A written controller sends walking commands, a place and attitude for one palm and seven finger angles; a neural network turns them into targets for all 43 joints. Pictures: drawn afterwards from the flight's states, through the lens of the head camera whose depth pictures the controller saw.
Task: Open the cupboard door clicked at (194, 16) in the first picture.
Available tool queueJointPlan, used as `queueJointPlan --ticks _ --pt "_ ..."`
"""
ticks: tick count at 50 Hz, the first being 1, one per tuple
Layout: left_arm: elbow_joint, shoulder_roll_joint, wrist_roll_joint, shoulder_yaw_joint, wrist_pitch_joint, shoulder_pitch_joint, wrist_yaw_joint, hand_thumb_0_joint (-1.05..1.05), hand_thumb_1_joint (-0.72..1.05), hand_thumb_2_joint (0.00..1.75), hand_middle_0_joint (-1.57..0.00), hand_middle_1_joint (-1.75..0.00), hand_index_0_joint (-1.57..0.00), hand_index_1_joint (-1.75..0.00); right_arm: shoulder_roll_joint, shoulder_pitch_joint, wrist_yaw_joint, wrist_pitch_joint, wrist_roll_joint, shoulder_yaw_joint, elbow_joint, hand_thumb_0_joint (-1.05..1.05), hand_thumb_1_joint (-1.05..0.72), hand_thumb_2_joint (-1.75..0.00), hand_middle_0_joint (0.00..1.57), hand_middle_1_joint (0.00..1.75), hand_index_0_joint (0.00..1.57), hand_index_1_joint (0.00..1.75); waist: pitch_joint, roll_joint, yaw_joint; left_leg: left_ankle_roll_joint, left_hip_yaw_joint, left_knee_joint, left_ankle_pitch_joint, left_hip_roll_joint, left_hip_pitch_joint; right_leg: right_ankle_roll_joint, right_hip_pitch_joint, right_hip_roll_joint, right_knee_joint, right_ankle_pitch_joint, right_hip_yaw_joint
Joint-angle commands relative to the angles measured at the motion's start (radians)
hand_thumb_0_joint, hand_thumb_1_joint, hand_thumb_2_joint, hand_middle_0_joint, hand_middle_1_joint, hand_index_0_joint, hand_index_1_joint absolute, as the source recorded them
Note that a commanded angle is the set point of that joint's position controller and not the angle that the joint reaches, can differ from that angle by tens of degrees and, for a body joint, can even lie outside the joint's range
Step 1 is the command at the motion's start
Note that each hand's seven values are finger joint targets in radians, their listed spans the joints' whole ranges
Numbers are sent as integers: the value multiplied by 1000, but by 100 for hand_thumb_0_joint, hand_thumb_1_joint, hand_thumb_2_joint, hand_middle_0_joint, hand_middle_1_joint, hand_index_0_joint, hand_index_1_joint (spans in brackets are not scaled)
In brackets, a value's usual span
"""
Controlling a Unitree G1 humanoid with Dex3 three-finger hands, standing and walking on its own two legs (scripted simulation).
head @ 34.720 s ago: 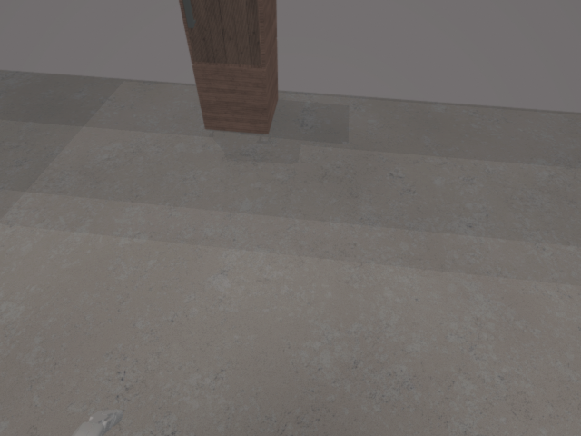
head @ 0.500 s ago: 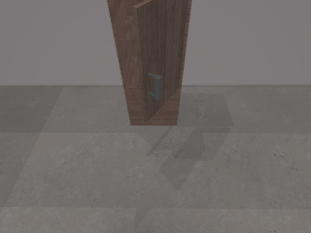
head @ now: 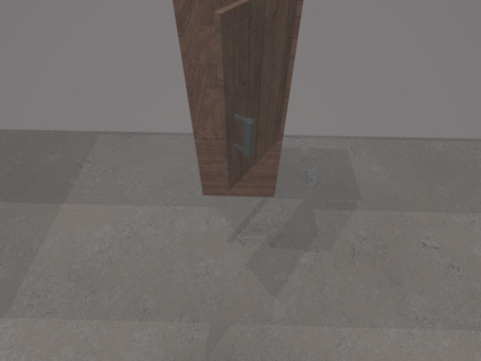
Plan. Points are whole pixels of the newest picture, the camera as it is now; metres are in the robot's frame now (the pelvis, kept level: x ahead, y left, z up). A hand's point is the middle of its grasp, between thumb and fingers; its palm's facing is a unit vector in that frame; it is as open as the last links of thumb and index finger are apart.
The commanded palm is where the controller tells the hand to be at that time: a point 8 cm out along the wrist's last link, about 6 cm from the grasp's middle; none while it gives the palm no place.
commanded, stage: walk to a spot facing it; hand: left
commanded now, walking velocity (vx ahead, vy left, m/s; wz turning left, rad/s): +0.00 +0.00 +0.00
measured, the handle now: (242, 135) +0.74 +0.04 -0.10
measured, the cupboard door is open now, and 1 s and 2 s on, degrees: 55 55 55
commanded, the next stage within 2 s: none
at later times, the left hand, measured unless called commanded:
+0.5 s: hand out of the picture +0.07 +0.18 -0.17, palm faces -0.14 -0.94 -0.32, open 7.4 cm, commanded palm none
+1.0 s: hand out of the picture +0.12 +0.14 -0.17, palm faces -0.35 -0.90 -0.26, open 7.4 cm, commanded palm none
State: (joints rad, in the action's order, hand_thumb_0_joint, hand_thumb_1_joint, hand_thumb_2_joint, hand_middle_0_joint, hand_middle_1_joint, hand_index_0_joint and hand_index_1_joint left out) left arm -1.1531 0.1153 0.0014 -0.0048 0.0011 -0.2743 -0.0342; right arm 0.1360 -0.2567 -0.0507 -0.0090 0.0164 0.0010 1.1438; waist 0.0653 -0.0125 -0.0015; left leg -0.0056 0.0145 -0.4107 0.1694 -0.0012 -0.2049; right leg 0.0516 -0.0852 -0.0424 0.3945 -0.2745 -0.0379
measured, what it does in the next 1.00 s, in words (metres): lifts its left foot, turning right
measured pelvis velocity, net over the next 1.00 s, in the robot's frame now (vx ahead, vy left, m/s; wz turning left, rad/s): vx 0.01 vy -0.03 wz -0.49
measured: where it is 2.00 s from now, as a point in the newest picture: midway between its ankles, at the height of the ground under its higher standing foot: outside the picture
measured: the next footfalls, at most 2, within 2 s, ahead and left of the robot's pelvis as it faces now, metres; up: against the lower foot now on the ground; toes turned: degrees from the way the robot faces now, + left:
left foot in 1.12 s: +0.13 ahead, +0.07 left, +0.00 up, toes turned -37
right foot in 1.54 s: +0.01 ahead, -0.19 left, +0.00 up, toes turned -55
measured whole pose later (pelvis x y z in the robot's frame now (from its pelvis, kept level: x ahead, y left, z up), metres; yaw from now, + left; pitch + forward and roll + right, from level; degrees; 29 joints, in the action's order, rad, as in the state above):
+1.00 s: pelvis +0.01 -0.03 +0.00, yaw -28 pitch +3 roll +1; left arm -0.92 0.19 -0.02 0.07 -0.04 -0.28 -0.03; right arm 0.20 -0.02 -0.04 -0.06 0.00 0.06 0.85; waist 0.10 0.01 0.07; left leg -0.05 0.07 -0.92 0.40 0.01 -0.48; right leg 0.10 -0.22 -0.18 0.44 -0.23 0.27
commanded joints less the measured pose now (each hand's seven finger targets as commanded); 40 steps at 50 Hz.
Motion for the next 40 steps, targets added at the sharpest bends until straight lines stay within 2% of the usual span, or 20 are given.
queueJointPlan --ticks 1,8,12,14,16,18,19,20,21,22,23,24,25,27,28,29,31,33,37,40 --pt "15 115 -6 26 12 -83 -4 0 90 90 -20 -30 -20 -30 92 -81 -3 16 1 13 -12 0 -90 -90 20 30 20 30 36 8 -6 39 73 51 -90 -90 38 1 -103 129 -103 86 106" --pt "83 157 -16 72 -22 -39 6 0 90 90 -20 -30 -20 -30 133 -80 -17 -10 5 48 -52 0 -90 -90 20 30 20 30 27 13 -15 34 13 -35 -42 -126 18 16 -173 118 -5 174 159" --pt "135 164 -20 90 -34 -13 17 0 90 90 -20 -30 -20 -30 168 -65 -20 -12 9 70 -98 0 -90 -90 20 30 20 30 -3 -39 -15 62 53 -13 9 -184 23 9 -229 74 86 132 159" --pt "155 154 -21 95 -36 -11 22 0 90 90 -20 -30 -20 -30 197 -56 -21 -10 10 80 -119 0 -90 -90 20 30 20 30 -31 -101 -10 97 110 27 28 -248 41 -3 -265 36 184 69 133" --pt "177 147 -22 99 -43 4 31 0 90 90 -20 -30 -20 -30 219 -48 -19 -5 14 88 -139 0 -90 -90 20 30 20 30 -46 -179 -6 154 162 93 8 -343 26 -19 -283 16 349 -141 69" --pt "196 146 -23 100 -45 19 39 0 90 90 -20 -30 -20 -30 227 -28 -15 -1 18 90 -162 0 -90 -90 20 30 20 30 -72 -193 -1 180 139 84 -112 -376 35 -26 -285 37 415 -246 55" --pt "199 142 -23 102 -42 3 41 0 90 90 -20 -30 -20 -30 227 -8 -15 0 18 91 -177 0 -90 -90 20 30 20 30 -88 -156 14 168 96 36 -173 -372 20 -24 -242 53 370 -223 60" --pt "191 146 -24 106 -39 -33 43 0 90 90 -20 -30 -20 -30 232 25 -14 -2 17 91 -186 0 -90 -90 20 30 20 30 -101 -123 41 135 33 -41 -215 -337 -7 -25 -176 52 261 -131 50" --pt "179 169 -28 112 -34 -82 42 0 90 90 -20 -30 -20 -30 226 56 -12 -8 11 91 -205 0 -90 -90 20 30 20 30 -96 -20 69 79 -36 -164 -131 -264 -83 -23 -87 58 95 66 83" --pt "178 262 -41 129 -23 -107 30 0 90 90 -20 -30 -20 -30 166 68 -9 -14 -1 88 -233 0 -90 -90 20 30 20 30 -88 280 72 -9 -150 -373 175 -104 -250 19 -11 245 -75 286 381" --pt "176 318 -35 135 -25 -114 18 0 90 90 -20 -30 -20 -30 149 116 -2 -20 2 83 -262 0 -90 -90 20 30 20 30 -49 343 93 -33 -103 -577 445 -17 -364 89 -3 374 -81 545 525" --pt "184 302 -26 134 -27 -98 10 0 90 90 -20 -30 -20 -30 171 95 0 -29 2 89 -258 0 -90 -90 20 30 20 30 -72 274 71 -29 -18 -683 408 -40 -364 125 -4 356 -52 524 476" --pt "202 260 -27 130 -28 -46 2 0 90 90 -20 -30 -20 -30 174 112 0 -34 4 91 -245 0 -90 -90 20 30 20 30 -33 241 51 -28 18 -726 352 -56 -386 131 -41 304 -47 488 458" --pt "225 253 -21 125 -22 -4 0 0 90 90 -20 -30 -20 -30 162 120 7 -33 2 87 -248 0 -90 -90 20 30 20 30 -40 110 33 -41 23 -752 269 -61 -405 139 -1 261 -5 537 422" --pt "233 252 -20 124 -18 -11 -1 0 90 90 -20 -30 -20 -30 153 124 10 -35 2 84 -252 0 -90 -90 20 30 20 30 -62 86 30 -46 23 -745 248 -58 -401 134 18 247 1 548 414" --pt "232 251 -19 127 -14 -22 -5 0 90 90 -20 -30 -20 -30 149 127 11 -36 1 85 -253 0 -90 -90 20 30 20 30 -92 65 35 -51 20 -733 228 -52 -406 104 67 230 12 584 403" --pt "236 256 -16 128 -13 -48 -7 0 90 90 -20 -30 -20 -30 151 141 7 -42 -1 82 -265 0 -90 -90 20 30 20 30 -115 82 41 -58 29 -725 205 -44 -423 65 114 210 10 623 407" --pt "241 255 -17 129 -14 -62 -7 0 90 90 -20 -30 -20 -30 160 168 3 -45 -2 83 -280 0 -90 -90 20 30 20 30 -109 115 48 -61 41 -715 199 -39 -436 47 119 200 3 627 426" --pt "256 256 -20 134 -16 -79 -5 0 90 90 -20 -30 -20 -30 169 207 -1 -44 -4 83 -309 0 -90 -90 20 30 20 30 -99 130 55 -64 56 -689 200 -27 -446 42 123 190 -3 639 469" --pt "270 262 -24 136 -16 -79 -7 0 90 90 -20 -30 -20 -30 171 224 -1 -38 -6 81 -330 0 -90 -90 20 30 20 30 -116 122 56 -63 66 -658 210 -22 -444 65 136 193 2 632 508"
